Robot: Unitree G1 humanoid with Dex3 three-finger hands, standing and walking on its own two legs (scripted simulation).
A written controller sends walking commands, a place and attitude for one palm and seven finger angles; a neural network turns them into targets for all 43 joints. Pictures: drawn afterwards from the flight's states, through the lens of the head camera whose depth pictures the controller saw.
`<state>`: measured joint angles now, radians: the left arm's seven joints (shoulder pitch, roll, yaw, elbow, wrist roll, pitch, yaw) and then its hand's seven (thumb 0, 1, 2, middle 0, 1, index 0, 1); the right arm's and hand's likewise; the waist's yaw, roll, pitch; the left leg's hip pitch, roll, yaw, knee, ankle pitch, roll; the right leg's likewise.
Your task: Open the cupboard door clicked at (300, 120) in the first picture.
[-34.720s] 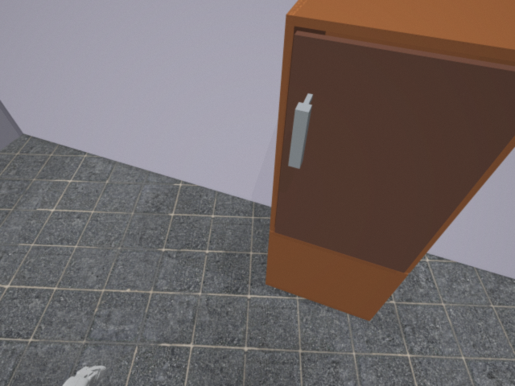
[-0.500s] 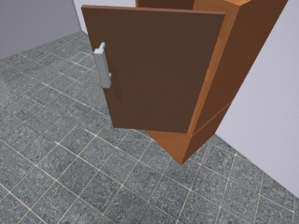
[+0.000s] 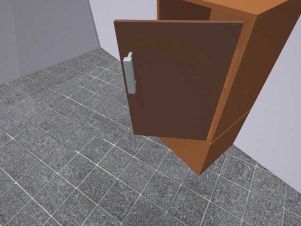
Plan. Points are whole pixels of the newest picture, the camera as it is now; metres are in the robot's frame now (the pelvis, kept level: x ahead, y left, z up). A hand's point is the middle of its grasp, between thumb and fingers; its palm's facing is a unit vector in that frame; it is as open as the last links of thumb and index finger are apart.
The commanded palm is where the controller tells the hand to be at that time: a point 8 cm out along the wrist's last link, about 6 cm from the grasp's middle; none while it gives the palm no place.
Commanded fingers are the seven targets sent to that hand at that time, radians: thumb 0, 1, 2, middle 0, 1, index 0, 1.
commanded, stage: come to a stop and stand still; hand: left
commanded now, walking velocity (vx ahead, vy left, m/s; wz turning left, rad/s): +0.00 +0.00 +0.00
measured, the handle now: (131, 73) +0.60 +0.12 +0.09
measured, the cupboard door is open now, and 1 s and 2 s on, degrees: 43 43 43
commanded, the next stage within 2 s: look again from close up in 0.12 s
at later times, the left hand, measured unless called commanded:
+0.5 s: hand out of the picture +0.05 +0.14 -0.16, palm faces -0.01 -0.97 -0.24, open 7.3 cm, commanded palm none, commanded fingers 0.00 0.90 0.90 -0.20 -0.30 -0.20 -0.30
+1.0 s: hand (112, 195) +0.20 +0.13 -0.02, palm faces +0.28 -0.95 -0.11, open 7.5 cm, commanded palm +0.13 +0.18 -0.04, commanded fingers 0.00 0.67 0.80 -0.22 -0.45 -0.22 -0.45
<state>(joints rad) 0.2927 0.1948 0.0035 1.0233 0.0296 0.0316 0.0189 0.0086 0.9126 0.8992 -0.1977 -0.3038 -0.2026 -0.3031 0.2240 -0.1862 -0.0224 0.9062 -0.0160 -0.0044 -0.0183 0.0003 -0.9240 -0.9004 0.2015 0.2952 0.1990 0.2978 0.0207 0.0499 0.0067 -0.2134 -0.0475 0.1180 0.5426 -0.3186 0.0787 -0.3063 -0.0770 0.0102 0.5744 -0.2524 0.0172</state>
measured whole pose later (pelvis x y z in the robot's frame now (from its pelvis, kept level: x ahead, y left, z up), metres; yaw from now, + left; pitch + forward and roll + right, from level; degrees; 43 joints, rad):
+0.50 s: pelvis +0.02 -0.04 +0.01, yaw +0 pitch +0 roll +1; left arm 0.24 0.16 -0.01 1.09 0.02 0.00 0.02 0.01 0.93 0.90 -0.20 -0.30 -0.20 -0.30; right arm 0.30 -0.18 0.00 1.09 -0.01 -0.02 -0.02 0.01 -0.91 -0.90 0.20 0.29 0.20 0.30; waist -0.01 0.03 0.02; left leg -0.14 -0.02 0.10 0.42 -0.28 0.02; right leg -0.26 -0.04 -0.01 0.51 -0.25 0.01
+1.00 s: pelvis +0.02 -0.07 +0.00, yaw +4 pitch +1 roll +1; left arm 0.36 0.15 0.08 0.27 -0.17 -0.17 0.02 0.02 0.86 0.87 -0.20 -0.34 -0.21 -0.34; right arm 0.28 -0.25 -0.02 0.86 0.03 -0.26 -0.08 0.01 -0.90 -0.90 0.20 0.30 0.20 0.30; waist -0.02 0.05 -0.03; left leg -0.24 0.02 0.02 0.54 -0.31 -0.02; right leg -0.31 -0.02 -0.09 0.58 -0.29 -0.04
